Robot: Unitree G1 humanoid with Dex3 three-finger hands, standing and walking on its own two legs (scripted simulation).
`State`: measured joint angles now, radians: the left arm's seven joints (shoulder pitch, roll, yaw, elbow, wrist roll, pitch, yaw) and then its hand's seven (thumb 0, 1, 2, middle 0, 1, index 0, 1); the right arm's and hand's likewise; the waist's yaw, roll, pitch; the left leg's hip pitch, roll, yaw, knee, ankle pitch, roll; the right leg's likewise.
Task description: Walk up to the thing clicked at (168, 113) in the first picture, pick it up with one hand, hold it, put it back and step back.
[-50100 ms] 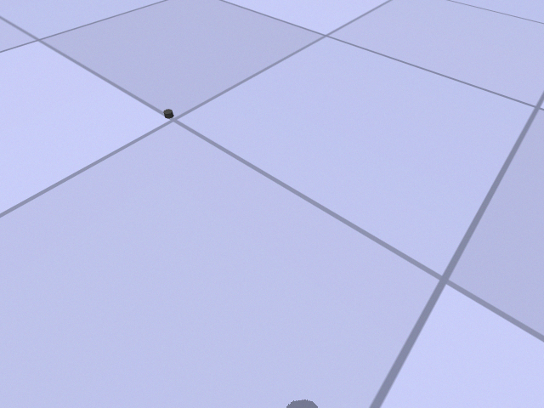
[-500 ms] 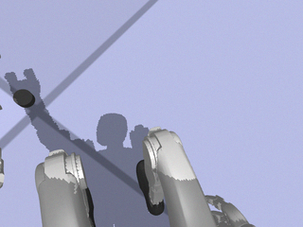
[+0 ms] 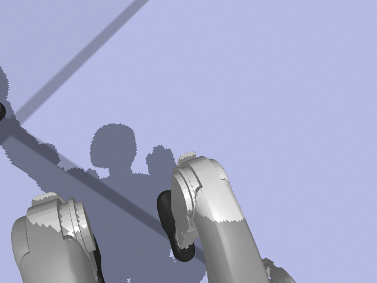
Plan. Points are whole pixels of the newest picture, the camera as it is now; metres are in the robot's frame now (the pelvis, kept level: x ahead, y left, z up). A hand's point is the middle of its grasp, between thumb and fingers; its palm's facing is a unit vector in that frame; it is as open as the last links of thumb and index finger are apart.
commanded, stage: home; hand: left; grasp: from above
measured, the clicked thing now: out of the picture +0.51 +0.29 -0.31
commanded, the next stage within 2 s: none
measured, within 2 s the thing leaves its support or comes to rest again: neither
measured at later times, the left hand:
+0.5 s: hand out of the picture +0.36 +0.30 +0.02, palm faces -0.29 -0.62 -0.73, open 8.0 cm
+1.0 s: hand out of the picture +0.26 +0.22 +0.23, palm faces +0.16 -0.95 -0.28, open 7.4 cm
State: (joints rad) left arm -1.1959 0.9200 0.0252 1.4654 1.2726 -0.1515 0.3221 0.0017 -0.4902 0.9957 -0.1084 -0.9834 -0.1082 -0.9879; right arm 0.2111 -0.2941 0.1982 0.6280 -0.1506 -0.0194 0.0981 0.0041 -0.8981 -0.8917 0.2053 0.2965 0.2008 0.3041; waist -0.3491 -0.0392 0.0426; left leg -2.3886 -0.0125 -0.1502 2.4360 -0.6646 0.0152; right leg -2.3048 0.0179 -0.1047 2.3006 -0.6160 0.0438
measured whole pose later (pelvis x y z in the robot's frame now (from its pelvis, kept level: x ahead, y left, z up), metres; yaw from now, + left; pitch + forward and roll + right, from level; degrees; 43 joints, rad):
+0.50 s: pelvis +0.00 +0.00 +0.14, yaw +5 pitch +35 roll -7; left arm -0.44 0.55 0.01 0.58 0.54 0.10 0.00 0.01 0.76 0.88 -0.21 -0.33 -0.21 -0.33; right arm 0.15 -0.31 -0.01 0.57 0.00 0.06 0.05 0.01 -0.90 -0.89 0.21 0.30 0.20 0.30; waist -0.09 0.04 -0.18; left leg -1.96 -0.01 -0.09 2.01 -0.66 0.02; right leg -1.90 0.00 -0.06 1.92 -0.62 0.04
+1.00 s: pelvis +0.05 -0.01 +0.32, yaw +9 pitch +20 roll -3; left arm 0.13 0.27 0.04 0.21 -0.01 0.35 0.09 0.01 0.90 0.90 -0.21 -0.30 -0.21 -0.30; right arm 0.19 -0.21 0.05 0.57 0.05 -0.11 -0.11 0.01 -0.90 -0.89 0.21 0.30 0.20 0.30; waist -0.08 0.03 -0.18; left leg -1.16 0.02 -0.08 1.36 -0.56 -0.01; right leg -1.12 0.01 -0.06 1.29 -0.53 0.00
